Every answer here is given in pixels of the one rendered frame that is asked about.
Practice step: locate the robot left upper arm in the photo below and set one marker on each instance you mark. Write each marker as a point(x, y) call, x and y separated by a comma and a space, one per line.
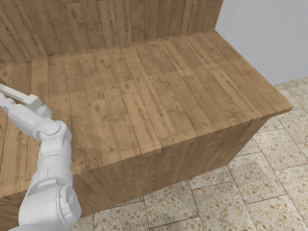
point(55, 209)

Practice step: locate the counter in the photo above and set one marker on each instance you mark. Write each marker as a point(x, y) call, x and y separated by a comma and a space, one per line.
point(151, 93)

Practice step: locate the tap lever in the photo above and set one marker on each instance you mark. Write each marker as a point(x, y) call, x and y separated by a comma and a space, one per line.
point(31, 101)

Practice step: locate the robot left forearm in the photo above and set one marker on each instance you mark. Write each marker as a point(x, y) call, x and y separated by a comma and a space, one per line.
point(54, 157)

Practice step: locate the robot left hand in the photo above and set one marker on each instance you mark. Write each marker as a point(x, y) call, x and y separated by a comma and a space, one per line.
point(24, 118)

